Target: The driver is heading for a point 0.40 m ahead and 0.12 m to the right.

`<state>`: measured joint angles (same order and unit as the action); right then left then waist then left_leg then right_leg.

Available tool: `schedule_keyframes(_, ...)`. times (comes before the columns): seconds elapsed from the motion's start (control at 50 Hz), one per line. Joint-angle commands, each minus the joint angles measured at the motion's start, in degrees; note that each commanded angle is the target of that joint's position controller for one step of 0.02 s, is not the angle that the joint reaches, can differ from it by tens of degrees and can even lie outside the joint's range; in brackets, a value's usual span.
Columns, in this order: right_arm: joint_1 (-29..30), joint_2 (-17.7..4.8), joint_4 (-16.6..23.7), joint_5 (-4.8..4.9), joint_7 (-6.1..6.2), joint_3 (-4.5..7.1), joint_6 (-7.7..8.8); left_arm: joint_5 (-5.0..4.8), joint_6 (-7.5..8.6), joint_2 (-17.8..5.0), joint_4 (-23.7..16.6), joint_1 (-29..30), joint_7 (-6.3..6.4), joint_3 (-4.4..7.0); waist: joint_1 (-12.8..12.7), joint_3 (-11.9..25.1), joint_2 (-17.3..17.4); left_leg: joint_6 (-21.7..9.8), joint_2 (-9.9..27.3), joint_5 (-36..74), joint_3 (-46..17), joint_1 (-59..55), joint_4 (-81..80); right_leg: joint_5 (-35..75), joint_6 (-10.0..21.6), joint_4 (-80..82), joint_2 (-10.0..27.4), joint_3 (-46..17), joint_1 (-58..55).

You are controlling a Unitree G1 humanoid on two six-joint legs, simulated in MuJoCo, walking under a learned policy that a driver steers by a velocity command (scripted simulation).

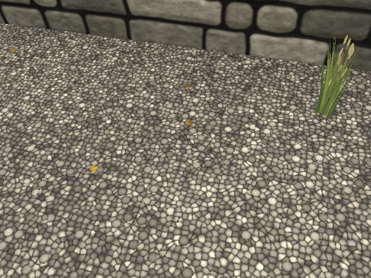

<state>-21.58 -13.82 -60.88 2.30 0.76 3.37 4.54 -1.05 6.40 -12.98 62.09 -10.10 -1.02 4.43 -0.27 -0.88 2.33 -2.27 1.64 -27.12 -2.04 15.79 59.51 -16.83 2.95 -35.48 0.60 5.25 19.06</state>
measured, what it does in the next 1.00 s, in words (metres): walks ahead: left foot, then right foot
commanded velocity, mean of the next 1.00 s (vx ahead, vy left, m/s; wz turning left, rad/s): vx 0.28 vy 0.00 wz -0.03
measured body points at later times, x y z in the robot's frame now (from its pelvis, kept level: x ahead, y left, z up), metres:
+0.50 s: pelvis +0.27 +0.03 -0.01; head +0.32 +0.04 +0.43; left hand +0.19 +0.29 -0.15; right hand +0.48 -0.20 -0.11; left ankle +0.40 +0.13 -0.73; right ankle +0.04 -0.09 -0.67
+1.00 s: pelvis +0.39 +0.03 +0.01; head +0.40 +0.01 +0.46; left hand +0.48 +0.28 -0.12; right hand +0.46 -0.22 -0.14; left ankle +0.40 +0.13 -0.73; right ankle +0.41 -0.10 -0.73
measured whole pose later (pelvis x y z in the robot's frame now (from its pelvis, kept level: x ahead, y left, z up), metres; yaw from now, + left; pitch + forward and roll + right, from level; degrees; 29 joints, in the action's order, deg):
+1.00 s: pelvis +0.39 +0.03 +0.01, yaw -3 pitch +0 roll +1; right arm -9.6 -12.1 -59.2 -0.7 1.5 1.4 1.7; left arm 0.3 0.9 -11.8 58.4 -10.0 1.7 3.0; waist 0.9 -0.4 0.6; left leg -1.2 -0.3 -13.8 5.0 13.4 26.9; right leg -13.2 -0.9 -29.7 2.2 -0.1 16.7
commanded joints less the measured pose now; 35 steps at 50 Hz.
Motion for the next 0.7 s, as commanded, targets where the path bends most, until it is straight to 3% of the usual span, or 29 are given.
schedule_keyframes(0.02, 6.69, -4.28, 7.26, 0.78, -0.21, 0.65, 2.64, 0.47, 1.08, -5.86, -0.21, -6.39, -0.79, -0.49, -2.23, -2.16, -6.61, -3.62, 4.46, 9.51, -2.56, 31.62, 16.27, -11.34, 9.37, 25.85, 18.72, -31.38, -19.11)
schedule_keyframes(0.04, 6.36, -4.56, 6.98, -0.14, 0.10, 1.18, 2.32, 0.73, 1.03, -5.21, -1.00, -4.21, -0.96, -0.89, -0.81, -3.07, -5.90, -3.54, 6.22, 13.26, -2.13, 28.48, 11.96, -5.37, 7.86, 26.71, 16.25, -25.22, -14.95)
schedule_keyframes(0.06, 5.47, -4.69, 6.63, -0.44, 0.04, 1.52, 1.68, 1.06, 0.79, -4.12, -1.01, -4.22, -0.85, -1.33, 0.27, -3.04, -6.69, -3.25, 7.21, 15.32, -1.73, 24.89, 9.26, -1.17, 6.65, 27.52, 13.85, -20.29, -12.39)
schedule_keyframes(0.12, 8.00, -3.44, 7.33, -0.83, -0.22, 1.64, 0.42, 1.27, 0.48, -5.13, 0.09, -9.37, 0.33, -1.45, 0.11, -3.95, -5.66, -1.11, 7.39, 19.53, 0.41, 25.53, 3.34, 11.49, 7.28, 28.89, 11.84, -13.76, -12.35)
schedule_keyframes(0.18, 15.59, -2.42, 10.30, -1.30, -0.45, 1.32, 0.29, 1.42, 0.05, -6.32, -0.22, -11.83, 1.43, -1.36, -1.09, -4.70, -4.63, 0.81, 7.19, 25.24, 0.96, 29.51, -6.59, 18.34, 7.84, 29.38, 11.86, -11.18, -14.61)
schedule_keyframes(0.3, 27.66, -1.39, 13.89, -0.72, -2.22, 0.05, 0.95, 0.61, -0.67, -6.77, -0.54, -16.82, 1.96, -0.97, -4.24, -7.10, -5.22, 0.50, 3.83, 32.37, 4.03, 26.55, -24.03, 18.83, 7.22, 30.07, 11.77, -6.85, -18.84)
schedule_keyframes(0.34, 30.67, -1.61, 15.36, -0.62, -3.05, -0.19, 1.40, 0.31, -1.19, -6.69, -0.15, -18.53, 2.01, -0.74, -4.57, -7.92, -5.46, -0.54, 3.28, 30.48, 3.70, 26.76, -26.84, 21.13, 7.18, 27.99, 13.37, -7.27, -22.42)
schedule_keyframes(0.38, 30.55, -2.91, 16.30, -0.49, -3.67, 0.07, 1.95, 0.13, -1.68, -7.61, -0.47, -17.98, 2.12, -0.25, -2.85, -7.05, -6.42, -1.73, 2.12, 26.81, 3.41, 24.03, -29.48, 27.46, 6.67, 24.55, 14.71, -8.23, -25.38)
schedule_keyframes(0.4, 27.75, -4.31, 15.86, -0.69, -3.73, 0.62, 2.19, 0.36, -1.97, -8.72, -1.03, -16.33, 2.24, 0.07, -0.71, -5.08, -7.90, -2.44, 0.35, 25.14, 4.37, 19.48, -30.39, 38.04, 5.71, 20.85, 14.38, -7.59, -26.41)
schedule_keyframes(0.42, 22.45, -6.40, 14.58, -1.10, -3.56, 1.55, 2.39, 0.62, -2.40, -9.84, -1.45, -15.30, 2.34, 0.46, 2.10, -0.83, -9.80, -3.40, -2.21, 24.60, 6.15, 11.52, -30.09, 50.80, 4.61, 14.29, 13.50, -6.88, -26.84)
schedule_keyframes(0.44, 12.70, -8.99, 11.67, -1.40, -3.24, 2.83, 2.50, 0.77, -2.80, -9.48, -1.95, -14.24, 2.31, 0.27, 6.95, 5.22, -9.90, -5.03, -3.51, 29.83, 7.08, -1.56, -31.57, 56.18, 2.40, 2.84, 10.47, -4.87, -24.04)
schedule_keyframes(0.46, 3.07, -12.70, 9.34, -2.84, -2.68, 3.70, 2.52, 1.43, -2.64, -7.52, -3.52, -14.35, 2.19, -0.52, 9.51, 14.01, -6.47, -8.23, 5.61, 45.99, -1.45, -21.61, -26.60, 40.38, -0.18, -13.11, 7.13, -3.95, -10.60)
schedule_keyframes(0.48, -0.69, -16.52, 7.69, -4.07, -2.82, 4.07, 2.14, 1.15, -1.73, 1.59, -2.86, -24.50, 1.45, -3.07, 4.51, 26.65, 11.41, -20.56, 24.07, 56.47, -28.33, -43.75, -29.15, -11.86, -4.21, -38.15, -4.68, -5.00, 10.75)
schedule_keyframes(0.5, -2.16, -11.80, 7.67, -3.48, -2.88, 2.84, 1.59, -0.33, -0.43, -3.28, -1.18, -22.78, 1.23, -1.86, 6.93, 31.71, 7.74, -20.14, 22.98, 56.71, -33.87, -41.71, -33.88, -20.33, -3.90, -46.24, -5.41, -16.28, 11.86)
schedule_keyframes(0.52, 4.60, -9.42, 8.45, -2.62, -2.71, 2.02, 1.53, -1.71, -0.09, -5.80, -3.41, -16.53, 1.36, -1.01, 5.62, 21.67, 7.12, -17.22, 20.79, 58.05, -22.68, -33.45, -34.41, -18.36, -3.42, -46.67, -2.03, -14.80, 16.39)
schedule_keyframes(0.54, 10.22, -6.82, 9.45, -2.32, -2.49, 1.12, 1.66, -1.23, -0.25, -6.03, -4.56, -12.19, 1.96, -1.08, 3.80, 14.52, 1.59, -14.78, 18.18, 58.78, -15.44, -23.58, -35.91, -14.33, -3.46, -42.82, 1.26, -11.69, 16.36)
schedule_keyframes(0.56, 13.10, -5.15, 9.38, -2.48, -2.47, 0.56, 1.95, -0.33, -0.84, -6.04, -4.85, -9.93, 2.56, -0.53, 2.13, 9.83, -1.03, -13.58, 16.07, 58.48, -11.22, -14.70, -38.37, -11.74, -3.63, -39.34, 3.00, -10.22, 14.12)
schedule_keyframes(0.6, 14.72, -3.45, 8.15, -3.76, -2.60, -0.11, 2.13, 0.21, -2.76, -3.75, -4.42, -12.81, 2.87, -0.36, -1.52, 7.87, 0.24, -12.90, 13.62, 56.96, -6.55, -4.02, -42.14, -8.66, -3.12, -33.82, 5.10, -9.84, 5.60)
schedule_keyframes(0.64, 16.35, -3.89, 7.31, -4.46, -2.46, -0.34, 2.33, 0.42, -4.12, -1.04, -4.67, -13.64, 3.25, -0.91, -3.77, 6.56, 1.52, -13.15, 12.08, 58.56, -2.07, 2.35, -43.89, -6.96, -3.51, -24.66, 5.47, -8.87, 1.04)
schedule_keyframes(0.7, 17.27, -6.52, 6.87, -4.26, -1.32, 0.12, 1.49, 1.06, -5.19, -2.26, -6.35, -8.88, 3.68, -1.14, -3.40, 7.83, 3.61, -12.32, 10.59, 54.11, 1.01, 3.69, -44.49, 0.30, -4.23, -10.89, 4.73, -7.13, -2.83)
